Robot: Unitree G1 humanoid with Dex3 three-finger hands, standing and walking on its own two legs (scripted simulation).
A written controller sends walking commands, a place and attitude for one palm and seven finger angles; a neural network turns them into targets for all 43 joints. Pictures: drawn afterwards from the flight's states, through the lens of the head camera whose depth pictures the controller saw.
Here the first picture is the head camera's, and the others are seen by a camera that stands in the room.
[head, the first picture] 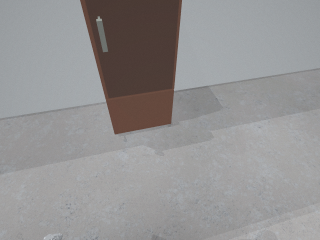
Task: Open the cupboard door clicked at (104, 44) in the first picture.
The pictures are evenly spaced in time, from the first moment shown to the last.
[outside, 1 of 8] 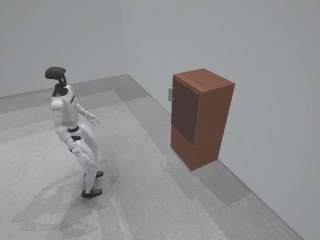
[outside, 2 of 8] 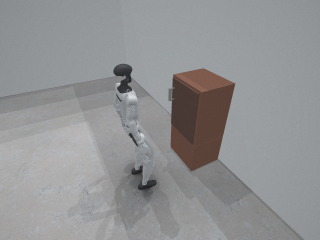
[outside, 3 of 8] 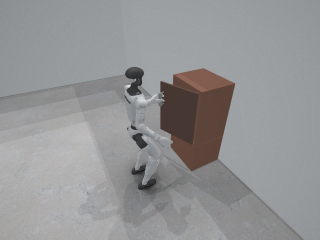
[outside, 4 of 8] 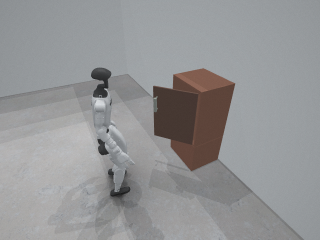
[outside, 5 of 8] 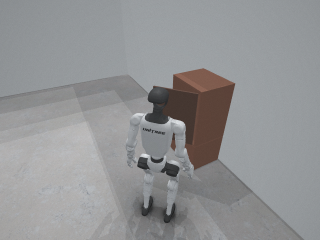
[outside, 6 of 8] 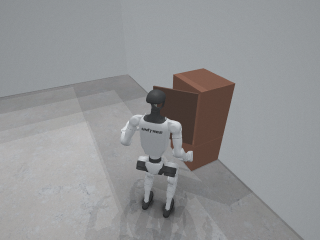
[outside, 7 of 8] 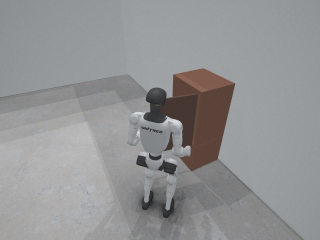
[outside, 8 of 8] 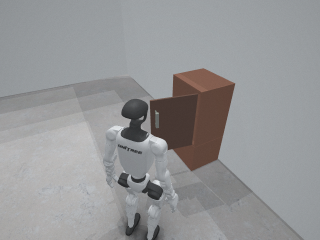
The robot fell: no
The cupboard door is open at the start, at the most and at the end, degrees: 0 79 79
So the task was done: yes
